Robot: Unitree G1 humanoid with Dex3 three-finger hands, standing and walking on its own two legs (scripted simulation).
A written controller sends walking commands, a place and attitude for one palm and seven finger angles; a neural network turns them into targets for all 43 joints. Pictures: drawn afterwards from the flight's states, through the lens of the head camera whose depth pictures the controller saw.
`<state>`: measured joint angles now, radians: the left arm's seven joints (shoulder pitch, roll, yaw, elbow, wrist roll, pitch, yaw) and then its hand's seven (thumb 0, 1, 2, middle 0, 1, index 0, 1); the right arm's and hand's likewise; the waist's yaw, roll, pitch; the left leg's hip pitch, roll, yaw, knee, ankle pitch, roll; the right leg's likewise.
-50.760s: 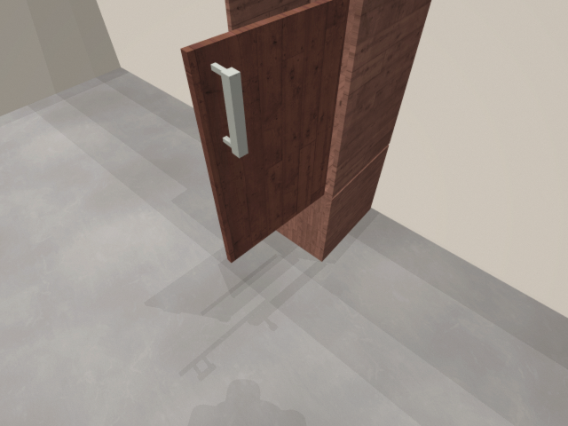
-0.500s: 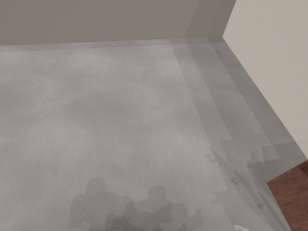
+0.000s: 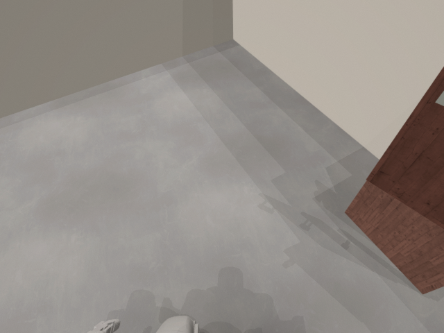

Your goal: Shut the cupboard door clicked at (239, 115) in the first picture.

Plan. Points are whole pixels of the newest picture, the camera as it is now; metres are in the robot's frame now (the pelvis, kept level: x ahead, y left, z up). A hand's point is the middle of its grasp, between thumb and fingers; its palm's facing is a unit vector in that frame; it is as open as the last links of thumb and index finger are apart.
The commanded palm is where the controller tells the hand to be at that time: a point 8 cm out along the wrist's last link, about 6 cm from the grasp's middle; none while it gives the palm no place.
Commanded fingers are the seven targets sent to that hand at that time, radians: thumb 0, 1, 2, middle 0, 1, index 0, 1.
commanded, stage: turn to face it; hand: left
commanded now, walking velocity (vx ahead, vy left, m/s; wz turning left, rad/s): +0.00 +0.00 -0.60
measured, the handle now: out of the picture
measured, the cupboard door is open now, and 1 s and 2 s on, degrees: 13 13 13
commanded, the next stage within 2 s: take the last steps up to it in 1.20 s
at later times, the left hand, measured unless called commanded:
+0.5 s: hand (129, 317) +0.17 +0.22 -0.16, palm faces -0.25 -0.94 -0.21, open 7.4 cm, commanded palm none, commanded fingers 0.00 0.90 0.90 -0.20 -0.30 -0.20 -0.30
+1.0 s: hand (175, 302) +0.20 +0.12 -0.16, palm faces -0.52 -0.82 -0.23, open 7.4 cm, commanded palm none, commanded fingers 0.00 0.90 0.90 -0.20 -0.30 -0.20 -0.30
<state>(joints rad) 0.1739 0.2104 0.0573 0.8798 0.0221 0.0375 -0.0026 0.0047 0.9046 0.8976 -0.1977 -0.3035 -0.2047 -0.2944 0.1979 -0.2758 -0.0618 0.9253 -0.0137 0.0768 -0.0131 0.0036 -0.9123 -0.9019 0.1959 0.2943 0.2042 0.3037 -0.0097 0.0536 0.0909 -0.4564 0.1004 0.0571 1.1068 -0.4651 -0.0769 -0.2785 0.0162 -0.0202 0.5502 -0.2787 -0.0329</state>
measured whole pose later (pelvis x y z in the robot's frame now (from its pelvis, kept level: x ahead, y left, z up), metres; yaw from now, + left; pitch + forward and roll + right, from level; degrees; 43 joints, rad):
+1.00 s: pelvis +0.03 +0.00 +0.01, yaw -33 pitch +1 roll +0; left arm 0.20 0.20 0.05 0.92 0.03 0.04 0.00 0.01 0.90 0.90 -0.20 -0.30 -0.21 -0.29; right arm 0.17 -0.25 -0.05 0.90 -0.01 0.05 -0.01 0.00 -0.91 -0.90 0.19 0.29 0.20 0.30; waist 0.00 0.00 0.07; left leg -0.42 0.05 0.02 0.82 -0.41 -0.08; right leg -0.26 0.05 0.07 0.47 -0.23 -0.03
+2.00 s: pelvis +0.15 -0.14 +0.00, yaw -48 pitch +0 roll +0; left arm 0.28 0.20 0.06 1.08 0.03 0.03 -0.02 0.01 0.91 0.90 -0.20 -0.30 -0.20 -0.29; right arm 0.22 -0.16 -0.02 0.98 -0.04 -0.05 -0.03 0.00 -0.91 -0.90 0.20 0.29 0.21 0.30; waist -0.01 -0.05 0.07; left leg -0.28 0.07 0.17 0.56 -0.27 0.02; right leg -0.39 0.00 -0.02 1.15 -0.39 -0.03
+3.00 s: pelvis +0.18 -0.17 +0.01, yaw -48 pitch +0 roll +0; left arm 0.29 0.19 0.02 1.09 0.02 0.03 0.04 0.01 0.91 0.90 -0.19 -0.30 -0.20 -0.29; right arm 0.19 -0.16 -0.02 1.04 0.00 0.02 -0.03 0.00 -0.92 -0.90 0.20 0.29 0.21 0.30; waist 0.03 0.00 0.04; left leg -0.25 -0.03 0.08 0.46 -0.21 0.05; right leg -0.14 0.00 0.02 0.45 -0.32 0.00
